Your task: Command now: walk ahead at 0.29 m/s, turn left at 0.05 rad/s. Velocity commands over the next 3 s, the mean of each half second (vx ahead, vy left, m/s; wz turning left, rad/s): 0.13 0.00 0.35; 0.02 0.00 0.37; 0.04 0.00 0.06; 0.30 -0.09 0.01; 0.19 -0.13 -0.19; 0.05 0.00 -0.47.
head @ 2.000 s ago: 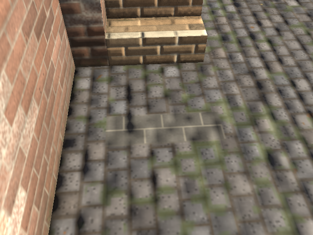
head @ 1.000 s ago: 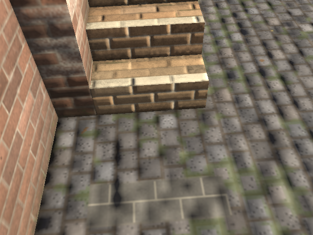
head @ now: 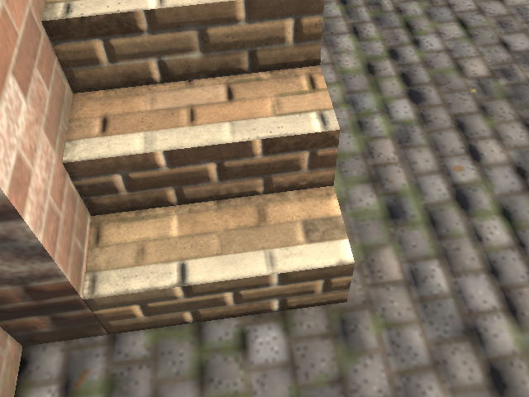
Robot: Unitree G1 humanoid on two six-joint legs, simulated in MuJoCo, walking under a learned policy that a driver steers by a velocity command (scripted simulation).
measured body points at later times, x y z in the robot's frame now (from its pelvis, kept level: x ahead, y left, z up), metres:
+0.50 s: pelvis +0.09 +0.01 +0.00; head +0.11 +0.03 +0.45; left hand +0.13 +0.29 -0.14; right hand +0.26 -0.23 -0.11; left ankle +0.10 +0.09 -0.73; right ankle +0.08 -0.10 -0.69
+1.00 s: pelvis +0.09 -0.04 +0.01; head +0.12 -0.04 +0.46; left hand +0.09 +0.26 -0.11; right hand +0.35 -0.23 -0.10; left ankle +0.07 +0.08 -0.71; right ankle +0.14 -0.14 -0.73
